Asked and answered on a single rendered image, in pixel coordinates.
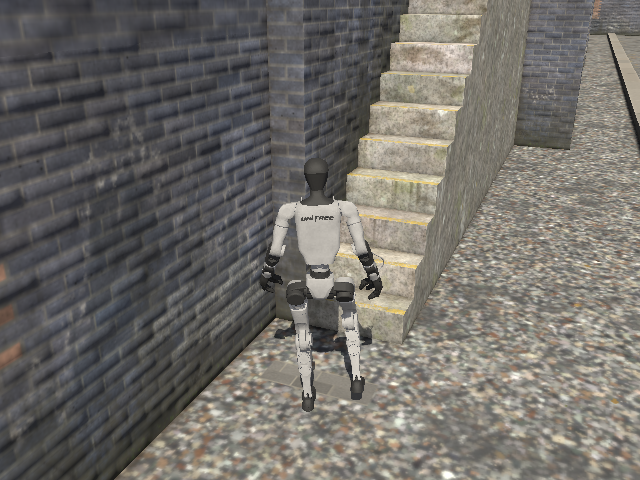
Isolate stairs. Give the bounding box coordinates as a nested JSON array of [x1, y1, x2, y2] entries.
[[308, 0, 531, 345]]

